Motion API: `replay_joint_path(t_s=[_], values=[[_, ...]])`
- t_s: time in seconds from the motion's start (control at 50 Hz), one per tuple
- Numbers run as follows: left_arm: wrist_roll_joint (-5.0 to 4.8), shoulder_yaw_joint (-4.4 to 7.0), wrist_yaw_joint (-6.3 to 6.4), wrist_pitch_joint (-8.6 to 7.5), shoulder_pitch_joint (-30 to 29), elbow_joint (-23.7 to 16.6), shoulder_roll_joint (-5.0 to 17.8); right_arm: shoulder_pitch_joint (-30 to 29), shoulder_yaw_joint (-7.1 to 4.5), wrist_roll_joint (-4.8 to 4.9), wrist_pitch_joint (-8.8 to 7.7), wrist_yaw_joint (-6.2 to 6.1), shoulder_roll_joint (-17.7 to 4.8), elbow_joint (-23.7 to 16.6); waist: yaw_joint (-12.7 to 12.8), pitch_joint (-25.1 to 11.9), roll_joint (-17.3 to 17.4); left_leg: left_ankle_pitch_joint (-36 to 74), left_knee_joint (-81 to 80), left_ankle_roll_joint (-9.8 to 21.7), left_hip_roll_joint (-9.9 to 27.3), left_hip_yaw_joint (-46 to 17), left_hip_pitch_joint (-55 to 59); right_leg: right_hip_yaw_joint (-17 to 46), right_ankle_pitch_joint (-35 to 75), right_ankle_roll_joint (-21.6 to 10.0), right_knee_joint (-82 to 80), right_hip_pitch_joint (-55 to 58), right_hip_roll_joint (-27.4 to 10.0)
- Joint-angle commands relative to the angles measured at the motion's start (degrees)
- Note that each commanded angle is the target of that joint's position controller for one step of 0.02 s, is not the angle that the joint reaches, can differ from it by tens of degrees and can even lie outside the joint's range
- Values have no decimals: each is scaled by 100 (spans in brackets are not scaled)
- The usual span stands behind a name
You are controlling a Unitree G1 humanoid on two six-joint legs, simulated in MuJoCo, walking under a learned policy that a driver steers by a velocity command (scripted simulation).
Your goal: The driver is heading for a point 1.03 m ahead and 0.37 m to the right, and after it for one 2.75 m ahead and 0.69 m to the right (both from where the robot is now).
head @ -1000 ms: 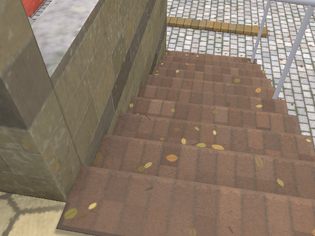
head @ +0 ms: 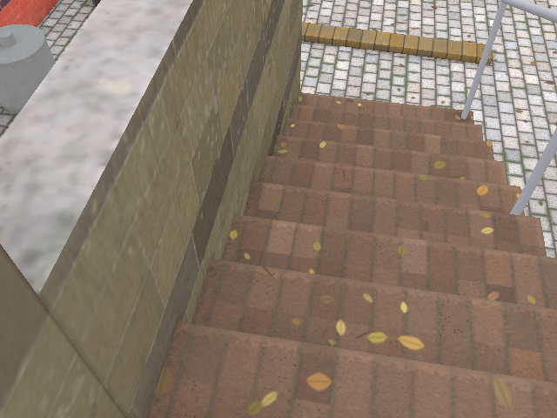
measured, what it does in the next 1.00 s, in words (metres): goes down, turning right: left foot, then right foot 0.15 m lower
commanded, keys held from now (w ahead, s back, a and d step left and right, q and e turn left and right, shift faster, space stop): w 0.38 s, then w+e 0.62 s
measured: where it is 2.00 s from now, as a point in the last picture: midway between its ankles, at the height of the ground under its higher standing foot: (349, 314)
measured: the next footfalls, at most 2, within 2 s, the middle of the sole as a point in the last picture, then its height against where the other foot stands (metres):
left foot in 0.40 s outside the picture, level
right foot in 0.94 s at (353, 400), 0.15 m lower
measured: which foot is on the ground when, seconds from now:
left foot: up 0.00-0.38, down 0.40-0.94, up 0.96-1.00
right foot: down 0.00-0.46, up 0.48-0.92, down 0.94-1.00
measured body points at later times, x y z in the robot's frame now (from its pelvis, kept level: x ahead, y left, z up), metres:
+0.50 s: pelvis +0.25 +0.02 -0.01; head +0.27 +0.04 +0.44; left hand +0.23 +0.28 -0.16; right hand +0.41 -0.23 -0.11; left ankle +0.30 +0.14 -0.73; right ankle +0.09 -0.09 -0.67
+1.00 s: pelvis +0.48 -0.06 -0.16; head +0.50 -0.09 +0.29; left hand +0.67 +0.15 -0.26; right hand +0.40 -0.32 -0.31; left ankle +0.36 +0.14 -0.66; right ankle +0.51 -0.15 -0.89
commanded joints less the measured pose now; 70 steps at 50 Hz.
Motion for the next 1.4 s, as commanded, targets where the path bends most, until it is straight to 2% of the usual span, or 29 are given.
replay_joint_path(t_s=[0.02,0.26,0.36,0.42,0.44,0.46,0.48,0.52,0.6,0.66,0.68,0.74,0.84,0.88,0.92,0.94,0.96,0.98,1.0,1.02,1.04,1.08,1.14,1.16,1.2,1.24,1.28,1.36,1.4], values=[[165,-34,-56,-49,436,23,173,393,-222,-9,111,-104,-416,-345,-109,-560,-234,602,127,90,589,-209,-1176,1765,1257,-977,-1521,1314,-1527],[48,-38,327,16,1456,543,892,-1995,-179,-102,134,120,-464,-1358,304,176,-372,2909,-3768,-158,392,316,-897,734,1862,-537,-1930,1051,-988],[97,-44,278,98,1842,661,780,-2186,-199,-87,19,346,-618,-1458,376,195,-247,1924,-3109,72,421,287,-1748,1083,2383,-951,-912,2505,-1548],[-7,-62,289,236,1626,582,791,-1251,-306,-23,-96,443,-920,-1226,-168,-20,-529,924,-4109,385,67,498,-73,1173,4041,-777,240,2200,-1425],[-49,-48,262,220,1477,528,817,-330,-437,-16,-102,492,-1168,-954,-642,-577,-204,1846,-4508,603,97,423,1458,974,4194,-603,1632,1510,-976],[-111,-119,210,113,1699,444,585,558,-564,-96,-67,490,-1644,-770,-782,-1467,568,1990,-4820,1175,1283,-1032,3218,785,1919,-269,3747,48,-328],[-163,-213,158,-11,2107,464,143,712,-487,-33,15,520,-1414,-632,-550,-1664,1664,2030,-5600,1825,2149,-2769,3821,1054,-2206,-136,5250,-1527,466],[-419,76,222,-16,1382,104,958,-153,-319,57,37,510,-808,-765,-343,-555,899,1684,-6006,1566,2216,-2153,2651,1443,-1697,-158,5606,-2233,-165],[-114,136,352,466,1277,-188,421,-841,-291,21,-145,318,-652,-576,171,288,215,1636,-6407,691,1544,-274,948,1250,-605,-17,3523,-1344,-705],[58,164,243,475,1372,-285,297,-168,-410,-174,-122,69,-942,-185,88,-126,115,2499,-5711,757,1681,88,1440,1105,677,19,3467,-1697,-677],[-71,212,174,378,1058,-449,389,-198,-351,-88,-153,-37,-701,-211,63,11,235,1714,-5458,374,1353,484,1501,1392,1695,-86,2539,-1927,-730],[3,154,63,391,359,-685,112,-382,-344,-87,-61,-244,-784,-316,-78,229,424,851,-4914,-6,900,1277,68,530,3700,47,951,-497,-245],[-76,88,-89,619,-324,-1056,196,-123,-446,82,21,-204,-849,-382,-387,589,512,-83,-3745,-31,1530,958,503,708,3213,70,523,-840,-567],[-144,130,-94,602,-51,-930,376,-100,-357,115,38,-134,-590,-381,-263,309,509,28,-2755,-115,1652,945,749,502,3226,43,182,-514,-735],[-14,340,-25,520,1623,-366,641,-295,-405,78,110,-111,-881,-333,645,-232,259,1509,-824,-225,1349,1334,356,-78,2867,-223,-410,1579,-273],[100,481,22,490,2631,-100,1050,-386,-455,89,80,-137,-1076,-342,1315,-554,-338,1029,1744,-384,746,1411,-281,236,3119,-669,-416,2811,-374],[105,445,-8,354,2406,-93,1533,414,-337,-126,-67,-78,-491,-654,562,-675,-2406,-2719,3709,-521,227,878,-2752,1204,5190,-1021,1298,4393,-919],[-135,435,-84,317,2256,-391,1490,731,-331,-90,-218,-24,-812,-845,470,-1782,-2382,-2397,3776,-442,349,6,-3003,2614,4203,-1584,1118,4558,-1437],[-238,394,-119,335,2247,-432,1330,420,-380,23,-254,-33,-977,-929,544,-1924,-1545,-2145,3903,-421,347,-167,-3203,3290,2965,-1828,433,4181,-1859],[-268,482,-91,309,2087,-233,1674,-136,-294,267,-300,-133,-673,-1365,267,-1728,-1141,-1266,3557,-333,363,-272,-4235,5033,-931,-2040,-538,3712,-2462],[-146,272,-70,249,1630,-396,993,-766,-341,312,-241,-297,-902,-1380,323,-1040,-250,-496,2795,-244,527,-502,-4321,5258,-1559,-1804,-752,2801,-2436],[-28,56,-79,22,495,-703,486,-649,-459,1,7,-380,-1116,-1297,-326,-253,-77,457,969,-184,707,-783,-3254,4526,-826,-1395,-421,676,-1867],[-31,179,330,36,666,-634,886,-1034,-371,-335,128,-307,-661,-1585,-341,-200,-516,1557,-1185,-650,496,-360,-1792,2988,1115,-1253,-461,-659,-959],[110,222,387,73,776,-643,1002,-521,-386,-256,88,-177,-627,-1393,-460,-631,-500,2328,-813,-693,403,-302,-1552,2931,1926,-1332,-154,-469,-1000],[-152,210,442,85,1384,-495,718,-1033,-449,-166,34,-20,-860,-1601,-168,-563,-256,3089,-1514,-540,424,-690,-2485,3053,1225,-1279,312,421,-876],[-303,151,542,86,1783,-419,548,-1778,-414,-325,-44,63,-732,-1923,108,-243,-239,3745,-3041,-335,163,-623,-2494,3011,-180,-1146,346,354,-555],[-284,103,619,181,1637,-436,509,-2020,-326,-408,-98,193,-442,-2045,192,-173,-380,4842,-3901,-241,-94,-251,-1215,2607,-1075,-972,515,-554,-226],[-220,60,658,429,1728,-507,491,-2363,-225,-252,-55,228,-185,-2568,409,-143,-729,4054,-4713,-274,-279,-341,-388,2899,-1267,-973,1311,-412,-56],[-204,67,748,509,1641,-618,612,-2042,-307,-188,2,249,-406,-2565,296,-33,-753,3932,-5373,-115,80,-804,-336,3235,-1136,-903,1917,205,-134]])
Velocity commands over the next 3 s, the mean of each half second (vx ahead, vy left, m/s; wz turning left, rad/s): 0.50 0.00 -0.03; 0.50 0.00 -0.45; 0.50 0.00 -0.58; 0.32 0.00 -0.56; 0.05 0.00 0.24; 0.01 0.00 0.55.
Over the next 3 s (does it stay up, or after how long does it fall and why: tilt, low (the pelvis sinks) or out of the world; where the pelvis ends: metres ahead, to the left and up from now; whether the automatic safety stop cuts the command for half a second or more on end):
stays up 0.96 -0.16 -0.33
